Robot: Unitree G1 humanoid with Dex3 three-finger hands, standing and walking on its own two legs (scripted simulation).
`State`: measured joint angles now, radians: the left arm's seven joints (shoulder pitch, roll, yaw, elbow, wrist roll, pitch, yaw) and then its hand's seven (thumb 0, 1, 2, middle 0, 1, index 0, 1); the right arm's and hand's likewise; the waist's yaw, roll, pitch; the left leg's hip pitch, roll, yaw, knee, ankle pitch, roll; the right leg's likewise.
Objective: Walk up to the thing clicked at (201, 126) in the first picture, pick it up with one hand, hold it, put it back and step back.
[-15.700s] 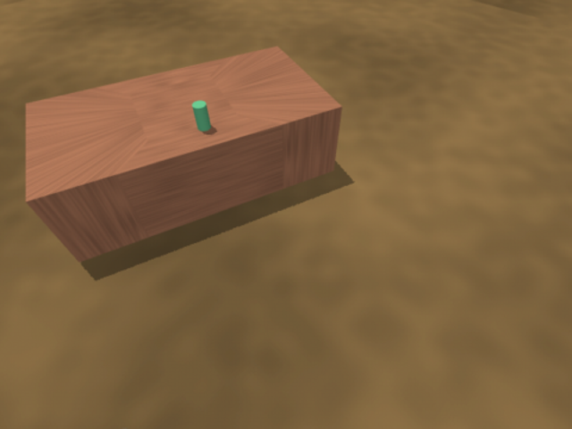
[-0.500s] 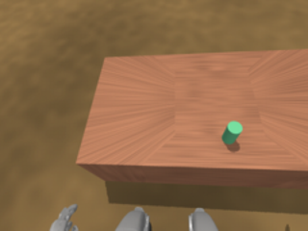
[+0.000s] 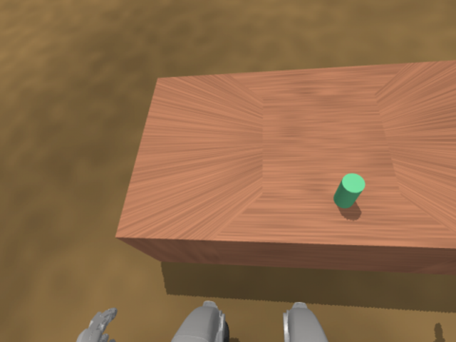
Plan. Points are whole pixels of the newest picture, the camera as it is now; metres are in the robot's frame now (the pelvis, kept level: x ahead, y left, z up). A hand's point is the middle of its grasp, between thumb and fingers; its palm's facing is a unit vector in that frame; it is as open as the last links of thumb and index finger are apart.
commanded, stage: go down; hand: right
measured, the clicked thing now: (348, 191) +0.48 -0.24 -0.26
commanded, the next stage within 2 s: approach in 0.02 s
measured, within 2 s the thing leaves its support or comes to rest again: neither
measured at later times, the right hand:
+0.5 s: hand out of the picture +0.37 -0.39 -0.07, palm faces +0.25 +0.97 -0.04, open 17.6 cm
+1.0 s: hand (380, 223) +0.40 -0.31 -0.27, palm faces +0.24 +0.97 +0.01, open 17.0 cm
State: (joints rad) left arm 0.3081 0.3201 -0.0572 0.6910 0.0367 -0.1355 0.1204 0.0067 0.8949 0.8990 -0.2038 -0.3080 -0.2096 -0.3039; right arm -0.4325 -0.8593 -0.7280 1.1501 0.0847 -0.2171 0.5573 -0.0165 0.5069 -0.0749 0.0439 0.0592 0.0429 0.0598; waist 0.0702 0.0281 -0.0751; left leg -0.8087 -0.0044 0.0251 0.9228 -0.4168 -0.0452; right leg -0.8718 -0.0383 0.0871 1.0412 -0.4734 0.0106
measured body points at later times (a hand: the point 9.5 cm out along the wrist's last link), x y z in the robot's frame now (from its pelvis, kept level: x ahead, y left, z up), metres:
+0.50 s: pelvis -0.03 +0.00 -0.10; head +0.13 -0.06 +0.31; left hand +0.08 +0.28 -0.18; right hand +0.35 -0.44 -0.07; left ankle +0.01 +0.16 -0.67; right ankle +0.01 -0.12 -0.67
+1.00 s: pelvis -0.08 +0.00 -0.28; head +0.13 -0.04 +0.11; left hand +0.02 +0.28 -0.39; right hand +0.38 -0.36 -0.27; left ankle +0.01 +0.16 -0.67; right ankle +0.01 -0.12 -0.67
